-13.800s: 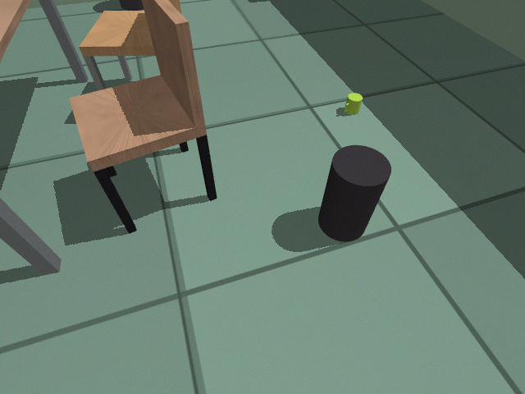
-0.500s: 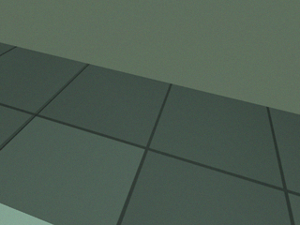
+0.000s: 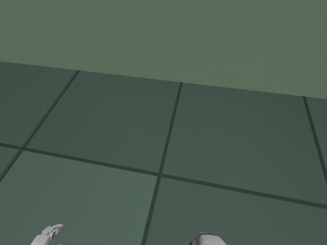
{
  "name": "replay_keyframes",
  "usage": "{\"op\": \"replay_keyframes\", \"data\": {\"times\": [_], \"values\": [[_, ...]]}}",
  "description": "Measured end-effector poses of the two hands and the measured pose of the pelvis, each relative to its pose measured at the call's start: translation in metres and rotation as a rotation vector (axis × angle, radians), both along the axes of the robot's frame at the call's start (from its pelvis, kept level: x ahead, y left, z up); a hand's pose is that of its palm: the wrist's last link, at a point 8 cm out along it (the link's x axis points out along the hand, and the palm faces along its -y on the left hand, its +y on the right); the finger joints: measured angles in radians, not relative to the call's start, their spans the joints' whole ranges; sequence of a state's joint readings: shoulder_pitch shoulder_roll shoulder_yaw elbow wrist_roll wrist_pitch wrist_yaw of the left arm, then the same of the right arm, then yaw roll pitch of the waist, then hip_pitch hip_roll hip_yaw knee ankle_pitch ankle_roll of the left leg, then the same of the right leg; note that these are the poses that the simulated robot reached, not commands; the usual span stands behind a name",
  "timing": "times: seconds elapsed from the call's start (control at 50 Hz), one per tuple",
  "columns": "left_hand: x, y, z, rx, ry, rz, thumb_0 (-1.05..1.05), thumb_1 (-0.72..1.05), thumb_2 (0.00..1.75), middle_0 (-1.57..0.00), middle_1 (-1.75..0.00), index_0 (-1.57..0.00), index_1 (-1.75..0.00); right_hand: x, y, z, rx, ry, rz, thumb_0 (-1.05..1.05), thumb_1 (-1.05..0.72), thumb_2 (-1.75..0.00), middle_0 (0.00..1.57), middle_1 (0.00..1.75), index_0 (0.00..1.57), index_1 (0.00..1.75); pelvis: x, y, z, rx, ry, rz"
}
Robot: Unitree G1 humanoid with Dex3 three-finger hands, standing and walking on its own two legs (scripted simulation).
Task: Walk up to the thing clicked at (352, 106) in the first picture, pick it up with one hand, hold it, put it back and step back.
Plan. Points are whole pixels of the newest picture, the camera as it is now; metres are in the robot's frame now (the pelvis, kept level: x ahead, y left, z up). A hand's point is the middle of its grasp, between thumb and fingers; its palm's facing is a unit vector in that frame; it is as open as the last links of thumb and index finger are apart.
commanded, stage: walk up
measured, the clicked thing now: out of the picture +0.04 +1.11 -0.71
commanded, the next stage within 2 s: none
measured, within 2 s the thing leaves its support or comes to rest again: neither
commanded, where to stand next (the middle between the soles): +0.90 +0.00 m, yaw +2 degrees
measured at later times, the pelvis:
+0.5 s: pelvis +0.26 +0.03 +0.00, yaw -1 degrees
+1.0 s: pelvis +0.47 -0.03 +0.01, yaw +0 degrees
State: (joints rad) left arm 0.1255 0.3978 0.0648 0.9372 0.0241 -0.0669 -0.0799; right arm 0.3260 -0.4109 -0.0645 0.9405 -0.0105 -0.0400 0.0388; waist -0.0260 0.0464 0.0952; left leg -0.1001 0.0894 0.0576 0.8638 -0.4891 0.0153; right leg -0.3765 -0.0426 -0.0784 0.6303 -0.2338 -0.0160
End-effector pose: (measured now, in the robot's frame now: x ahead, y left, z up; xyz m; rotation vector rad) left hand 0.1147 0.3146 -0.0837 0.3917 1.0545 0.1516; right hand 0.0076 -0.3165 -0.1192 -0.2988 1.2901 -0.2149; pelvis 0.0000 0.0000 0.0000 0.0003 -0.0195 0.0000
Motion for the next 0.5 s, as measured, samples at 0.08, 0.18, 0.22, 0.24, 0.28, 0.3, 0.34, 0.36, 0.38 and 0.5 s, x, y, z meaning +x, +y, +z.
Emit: {"op": "replay_keyframes", "data": {"times": [0.08, 0.18, 0.22, 0.24, 0.28, 0.3, 0.34, 0.36, 0.38, 0.5], "values": [[0.031, -0.013, 0.013, -0.020, -0.038, 0.035, 0.00, 0.90, 0.90, -0.20, -0.30, -0.21, -0.30, 0.074, -0.002, 0.014, 0.011, -0.064, 0.044, 0.01, -0.90, -0.89, 0.20, 0.30, 0.20, 0.30, 0.041, -0.004, 0.014, 0.020, -0.008, -0.007], [0.051, -0.009, 0.009, -0.015, 0.020, 0.053, 0.00, 0.90, 0.90, -0.20, -0.30, -0.21, -0.30, 0.169, -0.003, 0.032, -0.004, -0.196, 0.087, 0.01, -0.90, -0.89, 0.20, 0.30, 0.20, 0.30, 0.092, -0.002, 0.017, -0.002, -0.014, -0.016], [0.059, -0.002, 0.004, -0.016, 0.043, 0.062, 0.00, 0.90, 0.90, -0.20, -0.30, -0.21, -0.30, 0.202, -0.001, 0.037, -0.014, -0.221, 0.107, 0.01, -0.90, -0.89, 0.20, 0.30, 0.20, 0.30, 0.112, 0.002, 0.015, -0.017, -0.015, -0.006], [0.065, 0.002, 0.000, -0.017, 0.052, 0.066, 0.00, 0.90, 0.90, -0.20, -0.30, -0.21, -0.30, 0.218, 0.002, 0.038, -0.018, -0.227, 0.120, 0.01, -0.90, -0.89, 0.20, 0.30, 0.20, 0.30, 0.122, 0.004, 0.014, -0.024, -0.016, -0.001], [0.078, 0.011, -0.009, -0.023, 0.062, 0.079, 0.00, 0.90, 0.90, -0.20, -0.30, -0.21, -0.30, 0.249, 0.008, 0.040, -0.028, -0.232, 0.146, 0.01, -0.90, -0.89, 0.20, 0.30, 0.20, 0.30, 0.145, 0.009, 0.008, -0.035, -0.017, 0.007], [0.085, 0.017, -0.015, -0.026, 0.067, 0.086, 0.00, 0.90, 0.90, -0.20, -0.30, -0.21, -0.30, 0.264, 0.011, 0.040, -0.035, -0.233, 0.157, 0.01, -0.90, -0.89, 0.20, 0.30, 0.20, 0.30, 0.157, 0.012, 0.005, -0.038, -0.018, 0.011], [0.104, 0.030, -0.030, -0.027, 0.079, 0.092, 0.00, 0.90, 0.90, -0.20, -0.30, -0.21, -0.30, 0.292, 0.017, 0.039, -0.057, -0.245, 0.172, 0.01, -0.90, -0.89, 0.20, 0.30, 0.20, 0.30, 0.184, 0.020, -0.006, -0.038, -0.017, 0.010], [0.114, 0.036, -0.038, -0.024, 0.089, 0.093, 0.01, 0.90, 0.90, -0.20, -0.30, -0.21, -0.30, 0.303, 0.020, 0.037, -0.070, -0.256, 0.168, 0.01, -0.90, -0.89, 0.20, 0.30, 0.20, 0.30, 0.195, 0.024, -0.011, -0.021, -0.020, 0.011], [0.124, 0.039, -0.043, -0.024, 0.101, 0.096, 0.01, 0.90, 0.90, -0.20, -0.30, -0.21, -0.30, 0.311, 0.023, 0.036, -0.082, -0.266, 0.163, 0.01, -0.90, -0.89, 0.20, 0.30, 0.20, 0.30, 0.205, 0.028, -0.014, -0.008, -0.023, 0.008], [0.195, 0.036, -0.036, -0.048, 0.116, 0.039, 0.01, 0.91, 0.90, -0.20, -0.30, -0.20, -0.30, 0.325, 0.034, 0.047, -0.074, -0.243, 0.070, 0.00, -0.90, -0.89, 0.20, 0.30, 0.20, 0.30, 0.255, 0.034, 0.001, 0.004, -0.039, -0.011]]}}
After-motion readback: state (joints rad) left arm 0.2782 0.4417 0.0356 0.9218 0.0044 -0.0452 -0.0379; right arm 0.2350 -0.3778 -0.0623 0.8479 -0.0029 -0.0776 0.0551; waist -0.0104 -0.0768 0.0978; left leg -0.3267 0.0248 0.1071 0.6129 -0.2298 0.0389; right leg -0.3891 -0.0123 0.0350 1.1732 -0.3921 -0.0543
